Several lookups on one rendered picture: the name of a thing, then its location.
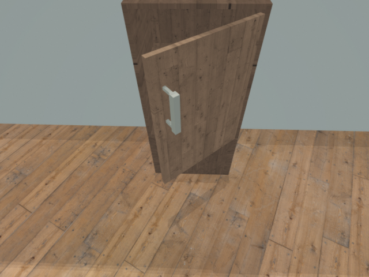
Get handle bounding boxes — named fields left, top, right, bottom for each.
left=163, top=86, right=181, bottom=135

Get cupboard door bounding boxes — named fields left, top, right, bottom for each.
left=142, top=12, right=265, bottom=184

